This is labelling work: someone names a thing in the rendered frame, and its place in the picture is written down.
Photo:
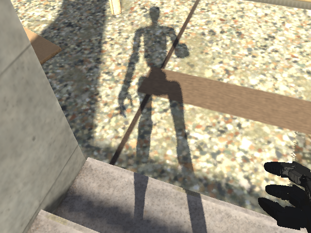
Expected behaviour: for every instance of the robot right hand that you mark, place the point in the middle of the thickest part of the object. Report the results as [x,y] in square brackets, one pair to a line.
[295,217]

